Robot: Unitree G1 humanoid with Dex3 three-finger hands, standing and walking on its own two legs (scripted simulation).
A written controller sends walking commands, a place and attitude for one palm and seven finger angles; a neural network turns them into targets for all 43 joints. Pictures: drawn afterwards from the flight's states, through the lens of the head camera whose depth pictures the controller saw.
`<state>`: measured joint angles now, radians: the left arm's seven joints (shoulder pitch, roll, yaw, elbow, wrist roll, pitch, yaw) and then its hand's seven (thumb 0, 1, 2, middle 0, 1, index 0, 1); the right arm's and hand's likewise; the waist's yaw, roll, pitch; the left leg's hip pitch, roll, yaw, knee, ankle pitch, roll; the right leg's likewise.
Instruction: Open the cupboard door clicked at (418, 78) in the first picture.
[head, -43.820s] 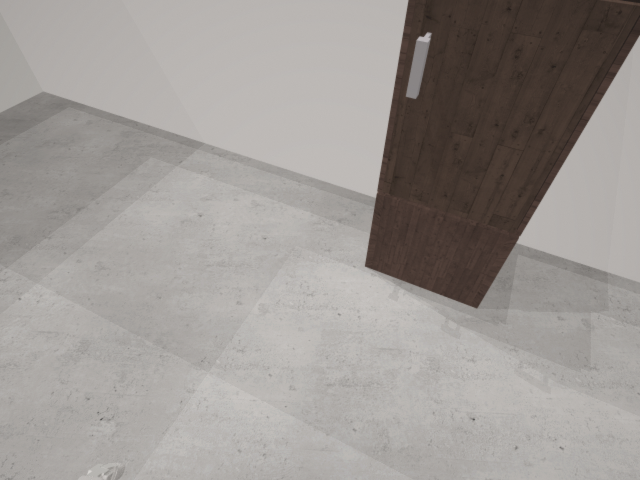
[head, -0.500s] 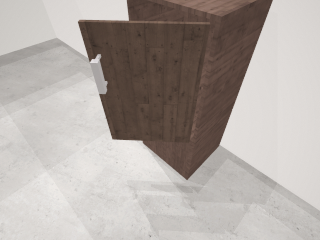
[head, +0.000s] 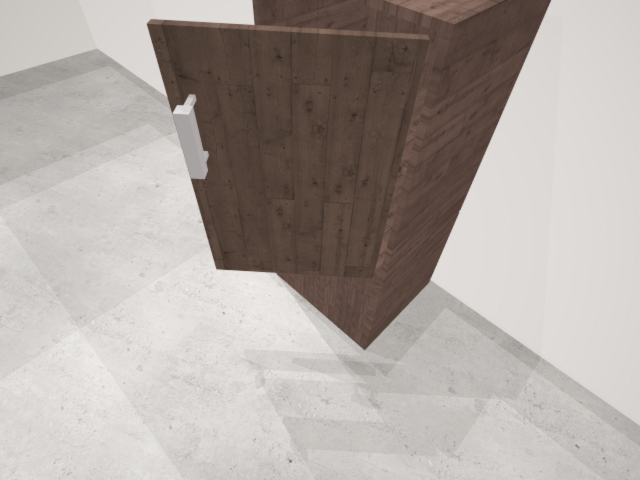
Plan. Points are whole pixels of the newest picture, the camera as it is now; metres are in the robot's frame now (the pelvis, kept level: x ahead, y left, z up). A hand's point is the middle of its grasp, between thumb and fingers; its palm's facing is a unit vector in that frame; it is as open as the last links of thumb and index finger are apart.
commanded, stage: look again from close up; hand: left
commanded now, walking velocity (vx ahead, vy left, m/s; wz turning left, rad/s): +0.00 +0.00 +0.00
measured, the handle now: (195, 137) +0.62 +0.25 +0.08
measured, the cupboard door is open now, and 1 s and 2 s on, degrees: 41 41 41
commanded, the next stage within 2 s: shuffle to correct the standing spot in 0.32 s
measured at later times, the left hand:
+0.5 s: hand out of the picture +0.04 +0.20 -0.17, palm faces +0.00 -0.97 -0.23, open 7.4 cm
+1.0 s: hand out of the picture +0.11 +0.22 -0.18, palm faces +0.02 -0.98 -0.22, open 7.4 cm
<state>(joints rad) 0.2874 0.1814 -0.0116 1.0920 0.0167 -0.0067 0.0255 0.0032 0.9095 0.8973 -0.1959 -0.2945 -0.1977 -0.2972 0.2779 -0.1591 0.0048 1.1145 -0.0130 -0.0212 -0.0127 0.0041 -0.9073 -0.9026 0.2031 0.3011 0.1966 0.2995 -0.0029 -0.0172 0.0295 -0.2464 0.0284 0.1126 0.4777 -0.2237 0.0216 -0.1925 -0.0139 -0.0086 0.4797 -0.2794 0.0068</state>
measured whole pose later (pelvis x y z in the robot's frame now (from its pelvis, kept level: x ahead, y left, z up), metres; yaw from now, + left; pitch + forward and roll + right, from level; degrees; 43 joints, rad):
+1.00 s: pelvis +0.08 +0.03 +0.00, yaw +0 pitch -1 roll +0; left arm 0.20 0.19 0.03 1.03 0.02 0.03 0.04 0.00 0.91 0.90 -0.20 -0.29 -0.20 -0.30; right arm 0.28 -0.12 0.00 1.10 -0.02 -0.03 -0.04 0.00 -0.91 -0.90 0.21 0.30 0.20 0.30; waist 0.00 -0.03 0.11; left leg -0.11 -0.02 0.12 0.45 -0.33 0.06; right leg -0.34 -0.05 -0.06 0.69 -0.34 0.00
